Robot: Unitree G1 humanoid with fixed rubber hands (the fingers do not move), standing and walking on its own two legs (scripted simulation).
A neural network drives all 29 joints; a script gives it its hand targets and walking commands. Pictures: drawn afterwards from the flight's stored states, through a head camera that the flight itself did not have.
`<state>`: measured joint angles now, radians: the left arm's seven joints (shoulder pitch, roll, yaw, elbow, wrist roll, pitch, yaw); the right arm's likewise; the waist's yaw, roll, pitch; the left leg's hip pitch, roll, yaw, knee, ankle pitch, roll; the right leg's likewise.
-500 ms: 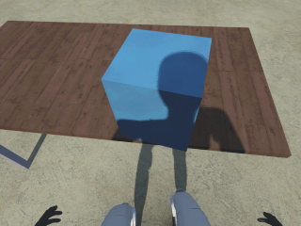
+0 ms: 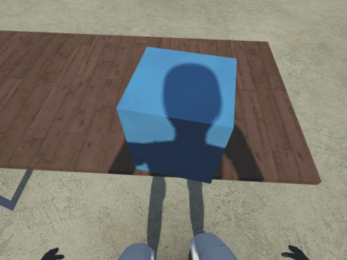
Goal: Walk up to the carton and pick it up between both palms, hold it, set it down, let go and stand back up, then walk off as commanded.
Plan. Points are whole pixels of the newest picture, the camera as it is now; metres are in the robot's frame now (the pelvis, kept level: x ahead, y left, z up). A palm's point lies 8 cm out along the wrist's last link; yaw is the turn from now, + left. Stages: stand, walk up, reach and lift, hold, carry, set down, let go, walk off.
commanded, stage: walk up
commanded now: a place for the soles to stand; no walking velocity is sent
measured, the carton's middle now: (180, 119) +0.41 -0.01 +0.06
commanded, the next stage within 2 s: none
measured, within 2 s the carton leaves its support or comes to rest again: neither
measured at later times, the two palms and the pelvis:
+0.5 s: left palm (51, 258) +0.14 +0.29 -0.09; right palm out of the picture +0.09 -0.30 -0.10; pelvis +0.02 +0.00 +0.02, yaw -3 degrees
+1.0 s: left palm (55, 245) +0.16 +0.28 -0.09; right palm out of the picture +0.08 -0.30 -0.10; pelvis +0.03 +0.00 +0.02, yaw -4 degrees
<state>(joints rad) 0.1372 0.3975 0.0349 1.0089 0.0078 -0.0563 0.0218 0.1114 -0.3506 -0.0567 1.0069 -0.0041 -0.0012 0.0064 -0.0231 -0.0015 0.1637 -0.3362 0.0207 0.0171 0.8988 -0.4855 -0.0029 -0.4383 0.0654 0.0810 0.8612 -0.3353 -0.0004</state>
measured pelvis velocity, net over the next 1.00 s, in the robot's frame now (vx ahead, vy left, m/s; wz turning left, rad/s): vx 0.03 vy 0.00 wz -0.07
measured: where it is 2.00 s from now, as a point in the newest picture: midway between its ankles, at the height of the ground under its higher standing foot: outside the picture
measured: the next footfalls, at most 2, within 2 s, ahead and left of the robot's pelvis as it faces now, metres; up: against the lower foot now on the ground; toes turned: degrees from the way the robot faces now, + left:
none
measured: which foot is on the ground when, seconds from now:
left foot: down 0.00-1.00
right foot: down 0.00-1.00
